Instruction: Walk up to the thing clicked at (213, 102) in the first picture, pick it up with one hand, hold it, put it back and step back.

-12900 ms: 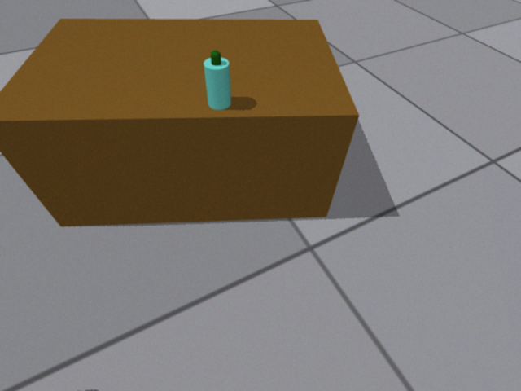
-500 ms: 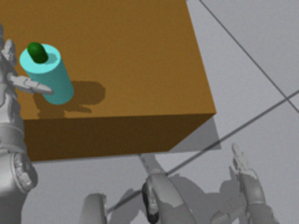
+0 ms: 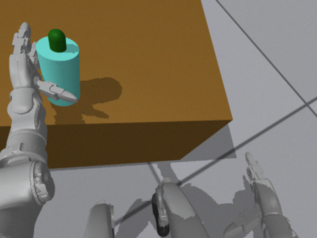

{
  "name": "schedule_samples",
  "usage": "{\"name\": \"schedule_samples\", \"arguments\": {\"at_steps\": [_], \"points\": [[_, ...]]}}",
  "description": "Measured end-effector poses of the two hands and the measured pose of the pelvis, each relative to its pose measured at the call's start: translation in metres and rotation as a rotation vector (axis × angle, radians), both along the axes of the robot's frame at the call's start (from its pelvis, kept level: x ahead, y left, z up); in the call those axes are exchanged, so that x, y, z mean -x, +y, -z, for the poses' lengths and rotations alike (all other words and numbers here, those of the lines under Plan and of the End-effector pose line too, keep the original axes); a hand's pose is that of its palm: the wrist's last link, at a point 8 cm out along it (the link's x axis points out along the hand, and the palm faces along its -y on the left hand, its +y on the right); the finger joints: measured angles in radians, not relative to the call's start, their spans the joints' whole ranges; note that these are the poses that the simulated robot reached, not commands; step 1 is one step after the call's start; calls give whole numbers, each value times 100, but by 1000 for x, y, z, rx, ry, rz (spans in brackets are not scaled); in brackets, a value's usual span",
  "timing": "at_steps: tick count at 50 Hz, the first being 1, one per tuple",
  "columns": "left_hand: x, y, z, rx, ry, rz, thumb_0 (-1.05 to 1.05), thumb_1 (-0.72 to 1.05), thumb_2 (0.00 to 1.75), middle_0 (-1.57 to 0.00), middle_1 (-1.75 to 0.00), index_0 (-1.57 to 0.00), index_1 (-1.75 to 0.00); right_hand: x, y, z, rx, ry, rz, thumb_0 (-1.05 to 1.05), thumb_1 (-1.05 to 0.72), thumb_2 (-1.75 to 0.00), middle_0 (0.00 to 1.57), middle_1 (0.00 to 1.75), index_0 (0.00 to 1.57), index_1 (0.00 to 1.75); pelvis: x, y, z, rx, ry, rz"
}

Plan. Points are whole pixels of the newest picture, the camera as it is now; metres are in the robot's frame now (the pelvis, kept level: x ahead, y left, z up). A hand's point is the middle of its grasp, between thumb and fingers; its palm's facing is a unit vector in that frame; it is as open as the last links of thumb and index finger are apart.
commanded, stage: close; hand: left
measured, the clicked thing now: (60, 67) +0.51 +0.14 +0.04
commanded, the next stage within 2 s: settle in 0.54 s
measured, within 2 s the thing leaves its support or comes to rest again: leaves its support in 0.80 s
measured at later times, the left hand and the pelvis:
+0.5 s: hand (50, 72) +0.51 +0.17 +0.03, palm faces +0.09 -1.00 -0.01, open 12.0 cm; pelvis -0.01 +0.00 +0.00, yaw +0 degrees
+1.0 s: hand (49, 60) +0.52 +0.16 +0.06, palm faces +0.07 -1.00 -0.02, open 11.5 cm; pelvis +0.00 +0.00 +0.01, yaw +0 degrees
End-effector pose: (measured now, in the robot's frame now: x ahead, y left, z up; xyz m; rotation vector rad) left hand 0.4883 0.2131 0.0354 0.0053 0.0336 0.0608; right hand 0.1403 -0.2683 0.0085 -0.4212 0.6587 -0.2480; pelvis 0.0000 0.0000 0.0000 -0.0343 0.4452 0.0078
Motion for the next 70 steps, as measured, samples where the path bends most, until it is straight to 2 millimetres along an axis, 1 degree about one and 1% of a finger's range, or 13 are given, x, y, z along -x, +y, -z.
{"name": "schedule_samples", "arguments": {"at_steps": [8,14,20,26,28,33,37,39,46,51,58,66,70], "points": [[1,6,3,24,-14,-49,-1,-61,15,-36,-25,-36,-25,-5,5,-4,-14,-51,-28,-1,51,-5,6,5,6,5,7,-2,4,-16,2,5],[1,6,4,3,-22,-8,0,-61,21,-50,-37,-51,-36,2,7,-10,2,-32,-48,-1,51,-5,6,5,6,5,10,-4,4,-12,6,-1],[5,10,4,6,13,-35,-1,-55,33,-63,-51,-64,-50,9,0,-14,19,-17,-16,-1,51,-5,6,5,6,5,7,-3,1,-6,-3,0],[8,9,2,2,10,-27,-1,-44,49,-81,-69,-81,-69,0,0,-12,10,-34,-11,-1,50,-5,6,5,5,5,5,-3,-1,-8,-10,3],[7,8,3,5,7,-24,-1,-44,55,-86,-76,-80,-71,-5,3,-12,4,-45,-22,-1,50,-5,6,5,5,5,5,-3,-1,-9,-10,2],[7,8,4,13,-11,-13,0,-50,71,-84,-82,-78,-78,-10,11,-13,-8,-55,-50,-1,50,-5,6,5,5,5,3,-2,-1,-10,-4,-2],[5,8,4,5,-15,2,0,-52,89,-81,-89,-75,-84,-7,15,-12,-15,-46,-55,-1,50,-6,6,5,6,5,2,-2,0,-7,-4,-4],[3,8,3,-1,-12,-2,0,-54,93,-79,-92,-73,-87,-4,13,-10,-13,-33,-46,-1,51,-6,6,5,6,5,2,-1,0,-5,-4,-3],[-3,5,-8,-4,-21,-7,1,-56,98,-75,-101,-69,-96,2,9,-8,-16,-5,-5,-1,51,-6,6,5,6,5,1,1,-3,-6,-11,6],[-7,3,-25,-11,-24,-6,1,-59,102,-74,-105,-68,-99,-1,10,-6,-42,-5,10,-1,50,-6,6,5,6,5,-3,1,-8,-9,-19,8],[-9,4,-41,-4,-12,-26,1,-61,105,-73,-107,-67,-101,-8,8,-5,-70,-11,18,-1,51,-6,6,5,5,5,-8,0,-15,-13,-35,10],[-8,1,-40,2,11,-1,1,-61,105,-72,-108,-66,-103,-12,6,-10,-76,5,10,-1,51,-6,6,5,5,5,-12,-3,-22,-18,-42,11],[-7,0,-44,5,8,-6,1,-61,105,-72,-109,-66,-103,-14,4,-11,-73,8,11,-1,51,-6,6,5,5,5,-14,-4,-25,-18,-49,9]]}}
